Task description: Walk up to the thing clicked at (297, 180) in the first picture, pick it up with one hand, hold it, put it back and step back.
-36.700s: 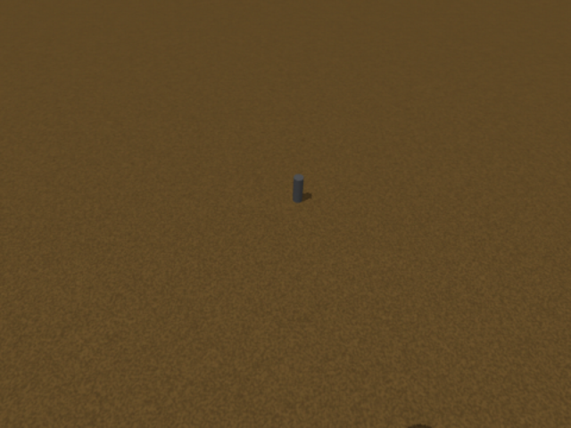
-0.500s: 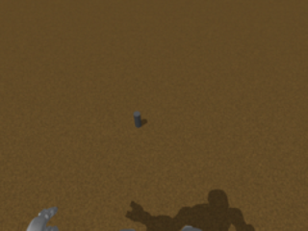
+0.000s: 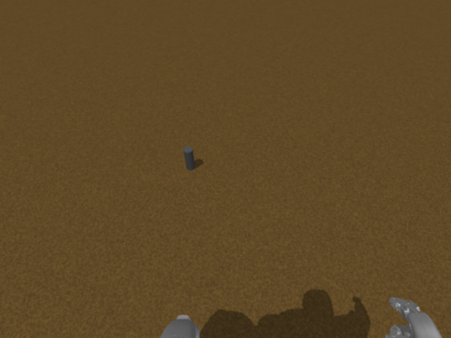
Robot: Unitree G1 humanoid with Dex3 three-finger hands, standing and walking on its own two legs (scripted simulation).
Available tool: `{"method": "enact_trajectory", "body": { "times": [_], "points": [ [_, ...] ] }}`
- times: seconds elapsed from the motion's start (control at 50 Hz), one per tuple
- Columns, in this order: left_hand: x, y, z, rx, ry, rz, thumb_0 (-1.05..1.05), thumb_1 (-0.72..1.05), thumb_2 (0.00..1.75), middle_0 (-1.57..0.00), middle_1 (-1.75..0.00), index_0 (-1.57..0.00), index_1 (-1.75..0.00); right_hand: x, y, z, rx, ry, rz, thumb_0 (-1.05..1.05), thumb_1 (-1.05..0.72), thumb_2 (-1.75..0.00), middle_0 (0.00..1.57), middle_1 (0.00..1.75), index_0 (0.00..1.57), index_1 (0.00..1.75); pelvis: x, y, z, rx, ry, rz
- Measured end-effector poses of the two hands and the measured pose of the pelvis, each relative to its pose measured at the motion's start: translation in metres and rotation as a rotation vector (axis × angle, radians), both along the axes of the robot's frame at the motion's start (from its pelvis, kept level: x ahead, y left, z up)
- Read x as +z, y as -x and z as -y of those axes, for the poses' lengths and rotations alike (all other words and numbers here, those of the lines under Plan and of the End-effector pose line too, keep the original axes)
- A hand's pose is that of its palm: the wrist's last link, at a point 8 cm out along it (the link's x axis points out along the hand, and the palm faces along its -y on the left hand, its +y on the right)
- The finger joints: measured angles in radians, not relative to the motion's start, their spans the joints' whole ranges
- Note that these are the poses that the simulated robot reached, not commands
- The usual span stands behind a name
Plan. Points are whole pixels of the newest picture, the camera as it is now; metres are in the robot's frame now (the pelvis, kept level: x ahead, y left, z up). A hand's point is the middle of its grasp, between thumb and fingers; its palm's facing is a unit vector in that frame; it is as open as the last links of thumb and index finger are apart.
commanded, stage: step back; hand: left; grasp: from the side
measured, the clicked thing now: (189, 158) +1.05 +0.24 -0.67
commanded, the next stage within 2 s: stand in 1.12 s
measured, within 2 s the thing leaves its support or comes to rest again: neither
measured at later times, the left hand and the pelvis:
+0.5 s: hand out of the picture +0.02 +0.26 -0.12, palm faces +0.08 -0.92 -0.39, open 7.4 cm; pelvis -0.03 -0.02 +0.02, yaw +4 degrees
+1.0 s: hand out of the picture +0.06 +0.29 -0.14, palm faces +0.14 -0.91 -0.39, open 7.4 cm; pelvis +0.02 +0.00 +0.01, yaw +7 degrees
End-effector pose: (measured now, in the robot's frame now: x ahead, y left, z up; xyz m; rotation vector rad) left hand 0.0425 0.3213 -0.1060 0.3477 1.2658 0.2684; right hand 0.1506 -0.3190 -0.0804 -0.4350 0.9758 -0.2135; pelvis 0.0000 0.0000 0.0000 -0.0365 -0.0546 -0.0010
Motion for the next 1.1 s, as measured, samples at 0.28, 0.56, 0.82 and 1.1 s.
{"method": "enact_trajectory", "body": {
  "times": [0.28,0.56,0.82,1.1],
  "points": [
    [0.030,0.059,0.006,0.073,-0.060,0.067,0.00,0.90,0.90,-0.21,-0.30,-0.21,-0.30,-0.034,0.111,-0.001,-0.002,-0.082,-0.295,0.01,-0.91,-0.90,0.20,0.30,0.20,0.30,0.011,0.029,0.014,0.088,-0.046,-0.035],
    [0.019,0.023,0.029,0.036,-0.010,0.131,0.00,0.90,0.90,-0.21,-0.30,-0.21,-0.30,-0.020,0.090,0.011,-0.022,-0.099,-0.184,0.01,-0.90,-0.90,0.20,0.30,0.21,0.30,0.013,0.022,0.030,0.080,-0.040,-0.005],
    [0.020,0.019,0.023,0.099,-0.016,0.093,0.00,0.90,0.90,-0.21,-0.30,-0.21,-0.30,-0.021,0.036,0.005,0.039,-0.060,-0.225,0.01,-0.91,-0.90,0.20,0.30,0.20,0.30,0.015,-0.008,0.018,0.125,-0.031,-0.025],
    [0.008,-0.021,-0.008,0.090,0.012,0.097,0.00,0.90,0.90,-0.21,-0.30,-0.20,-0.30,-0.015,-0.011,-0.054,0.044,-0.107,-0.161,0.01,-0.91,-0.90,0.20,0.30,0.21,0.30,0.015,-0.025,-0.009,0.110,-0.022,-0.024]
  ]
}}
